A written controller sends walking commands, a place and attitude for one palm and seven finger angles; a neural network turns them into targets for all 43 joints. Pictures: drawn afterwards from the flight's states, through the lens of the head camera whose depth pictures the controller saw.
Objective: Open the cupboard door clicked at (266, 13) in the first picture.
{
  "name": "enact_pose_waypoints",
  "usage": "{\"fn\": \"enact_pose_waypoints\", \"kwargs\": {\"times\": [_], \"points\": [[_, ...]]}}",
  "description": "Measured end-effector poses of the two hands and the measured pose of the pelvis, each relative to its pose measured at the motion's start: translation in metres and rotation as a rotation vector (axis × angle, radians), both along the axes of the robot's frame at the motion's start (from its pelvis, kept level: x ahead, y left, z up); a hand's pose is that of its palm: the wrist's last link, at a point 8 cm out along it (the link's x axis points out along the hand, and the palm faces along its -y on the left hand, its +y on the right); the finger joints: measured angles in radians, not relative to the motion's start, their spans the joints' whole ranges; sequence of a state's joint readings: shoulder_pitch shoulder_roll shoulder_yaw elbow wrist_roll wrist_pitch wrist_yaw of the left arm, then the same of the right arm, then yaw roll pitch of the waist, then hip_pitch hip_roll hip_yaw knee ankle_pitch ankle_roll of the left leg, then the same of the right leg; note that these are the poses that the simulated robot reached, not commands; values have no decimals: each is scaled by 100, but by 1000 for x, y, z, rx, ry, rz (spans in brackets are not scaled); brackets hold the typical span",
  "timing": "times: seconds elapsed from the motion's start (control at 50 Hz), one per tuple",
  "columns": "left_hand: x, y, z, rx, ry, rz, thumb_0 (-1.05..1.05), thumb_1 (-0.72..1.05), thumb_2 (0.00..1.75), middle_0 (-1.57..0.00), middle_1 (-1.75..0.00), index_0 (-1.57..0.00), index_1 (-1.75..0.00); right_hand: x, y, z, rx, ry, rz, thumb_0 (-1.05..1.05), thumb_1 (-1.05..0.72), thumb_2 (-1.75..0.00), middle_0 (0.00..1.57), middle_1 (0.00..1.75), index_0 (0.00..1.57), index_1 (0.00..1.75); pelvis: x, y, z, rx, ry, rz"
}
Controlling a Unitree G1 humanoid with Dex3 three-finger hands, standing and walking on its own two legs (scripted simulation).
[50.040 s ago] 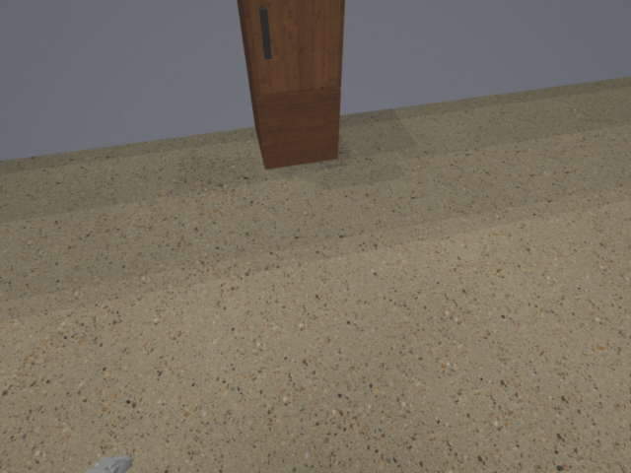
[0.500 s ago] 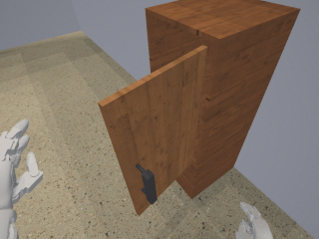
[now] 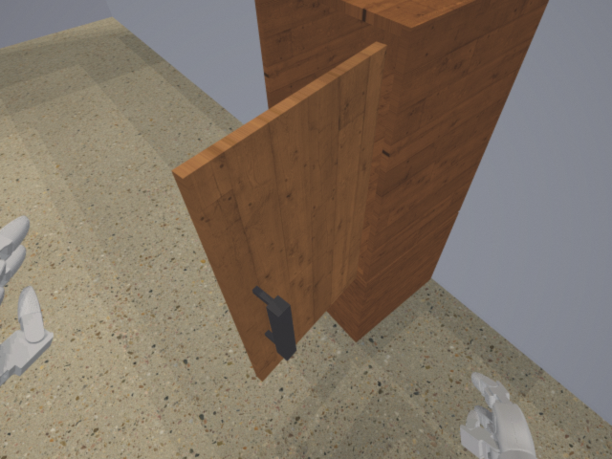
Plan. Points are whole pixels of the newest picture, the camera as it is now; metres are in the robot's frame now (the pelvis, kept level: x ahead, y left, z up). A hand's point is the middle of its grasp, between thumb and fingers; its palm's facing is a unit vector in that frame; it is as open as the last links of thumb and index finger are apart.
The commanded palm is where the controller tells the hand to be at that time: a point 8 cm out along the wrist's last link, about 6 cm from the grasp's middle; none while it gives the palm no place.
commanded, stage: step back with the hand held close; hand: left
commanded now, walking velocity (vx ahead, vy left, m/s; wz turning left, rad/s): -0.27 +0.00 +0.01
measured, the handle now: (273, 323) +0.34 +0.09 -0.09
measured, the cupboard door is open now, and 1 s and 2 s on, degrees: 100 100 100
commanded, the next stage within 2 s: stop stepping back and stand still in 0.92 s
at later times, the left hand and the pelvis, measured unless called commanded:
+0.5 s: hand out of the picture +0.12 +0.28 +0.15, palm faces +0.46 -0.72 -0.52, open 7.4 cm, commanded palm +0.06 +0.31 +0.17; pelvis -0.07 +0.00 -0.02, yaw +2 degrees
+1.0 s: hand out of the picture +0.06 +0.23 +0.15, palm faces +0.32 -0.79 -0.53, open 7.4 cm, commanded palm -0.02 +0.28 +0.17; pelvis -0.17 -0.02 -0.02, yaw -2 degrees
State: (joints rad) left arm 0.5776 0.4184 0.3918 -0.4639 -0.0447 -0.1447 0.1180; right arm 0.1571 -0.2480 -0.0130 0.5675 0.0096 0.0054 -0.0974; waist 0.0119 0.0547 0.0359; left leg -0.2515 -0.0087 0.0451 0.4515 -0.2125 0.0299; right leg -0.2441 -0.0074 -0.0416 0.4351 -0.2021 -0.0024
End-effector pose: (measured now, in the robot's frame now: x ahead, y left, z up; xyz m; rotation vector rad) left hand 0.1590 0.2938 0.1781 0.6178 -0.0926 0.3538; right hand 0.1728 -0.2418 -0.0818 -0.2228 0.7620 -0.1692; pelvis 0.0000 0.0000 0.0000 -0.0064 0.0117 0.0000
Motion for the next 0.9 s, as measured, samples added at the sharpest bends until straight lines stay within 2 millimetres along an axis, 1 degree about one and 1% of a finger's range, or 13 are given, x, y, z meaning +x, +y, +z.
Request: {"fn": "enact_pose_waypoints", "kwargs": {"times": [0.26, 0.36, 0.46, 0.56, 0.64, 0.7, 0.78, 0.84, 0.9], "points": [[-45, 12, -4, 5, -80, 6, 1, 89, 90, -21, -30, -21, -30, -43, 14, 5, -21, -21, 28, 1, -90, -90, 20, 30, 20, 30, -42, 7, -6, -16, -8, 9], [-61, 17, -5, 33, -110, 20, 1, 89, 90, -21, -30, -21, -30, -59, 16, 1, -34, -14, 49, 1, -90, -90, 20, 30, 20, 30, -54, 7, -11, -18, -16, 29], [-78, 17, -5, 48, -137, 44, 1, 89, 90, -21, -30, -21, -30, -68, 16, -6, -32, -12, 73, 1, -90, -90, 20, 30, 20, 30, -64, 4, -16, -20, -25, 40], [-86, 14, -7, -1, -172, 32, 1, 89, 90, -21, -30, -21, -30, -78, 15, -8, -41, 5, 76, 1, -90, -90, 20, 30, 20, 30, -75, 6, -17, -23, -19, 42], [-89, 18, -9, -11, -187, -6, 1, 89, 90, -21, -30, -21, -30, -90, 16, -6, -63, 19, 50, 1, -90, -90, 20, 30, 20, 30, -85, 12, -18, -30, -18, 44], [-94, 25, -5, 37, -175, -17, 1, 89, 90, -21, -30, -21, -30, -98, 21, -4, -69, 15, 44, 1, -90, -90, 20, 30, 20, 30, -92, 14, -17, -59, -16, 66], [-108, 34, 7, 65, -179, 17, 1, 89, 90, -21, -30, -21, -30, -106, 30, 1, -43, 24, 76, 1, -90, -90, 20, 30, 20, 30, -97, 10, -9, -74, 27, 68], [-119, 31, 7, 26, -176, 42, 1, 89, 90, -21, -30, -21, -30, -107, 36, 2, -22, 17, 112, 1, -90, -90, 20, 30, 20, 30, -104, 5, -5, -62, 73, 38], [-124, 16, 2, -11, -162, 19, 1, 89, 90, -21, -30, -21, -30, -108, 37, 0, -3, -1, 149, 1, -90, -90, 20, 30, 20, 30, -120, -1, -6, -48, 102, 9]]}}
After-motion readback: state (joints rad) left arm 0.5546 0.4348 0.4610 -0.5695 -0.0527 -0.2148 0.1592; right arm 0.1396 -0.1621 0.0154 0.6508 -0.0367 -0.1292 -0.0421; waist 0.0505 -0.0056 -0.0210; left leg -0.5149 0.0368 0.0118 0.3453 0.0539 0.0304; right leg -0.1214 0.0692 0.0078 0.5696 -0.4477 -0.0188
